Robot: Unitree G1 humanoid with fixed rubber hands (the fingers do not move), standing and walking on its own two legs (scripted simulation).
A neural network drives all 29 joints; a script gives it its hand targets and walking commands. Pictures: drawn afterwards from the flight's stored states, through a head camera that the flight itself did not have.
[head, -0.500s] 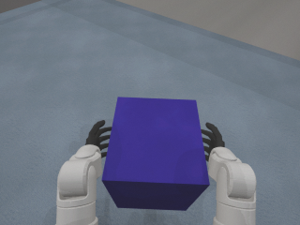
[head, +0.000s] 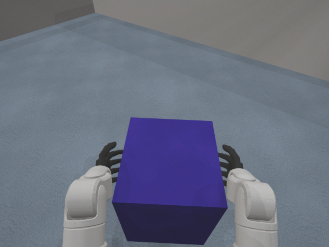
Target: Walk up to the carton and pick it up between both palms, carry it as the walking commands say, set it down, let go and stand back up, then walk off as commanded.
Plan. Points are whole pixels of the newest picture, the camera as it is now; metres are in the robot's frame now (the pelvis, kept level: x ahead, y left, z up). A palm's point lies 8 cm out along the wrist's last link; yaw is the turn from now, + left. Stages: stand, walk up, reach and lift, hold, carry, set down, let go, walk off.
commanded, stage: carry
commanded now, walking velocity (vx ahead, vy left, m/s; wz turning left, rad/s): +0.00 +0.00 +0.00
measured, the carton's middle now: (168, 183) +0.28 -0.01 +0.02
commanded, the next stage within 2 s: none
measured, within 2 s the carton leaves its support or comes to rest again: neither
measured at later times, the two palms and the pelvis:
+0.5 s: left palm (95, 178) +0.25 +0.15 +0.10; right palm (231, 177) +0.25 -0.14 +0.10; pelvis -0.02 +0.01 +0.01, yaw +0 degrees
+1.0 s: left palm (125, 169) +0.27 +0.09 +0.09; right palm (253, 172) +0.27 -0.20 +0.09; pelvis +0.00 -0.04 +0.00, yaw +0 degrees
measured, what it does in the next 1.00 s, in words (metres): stands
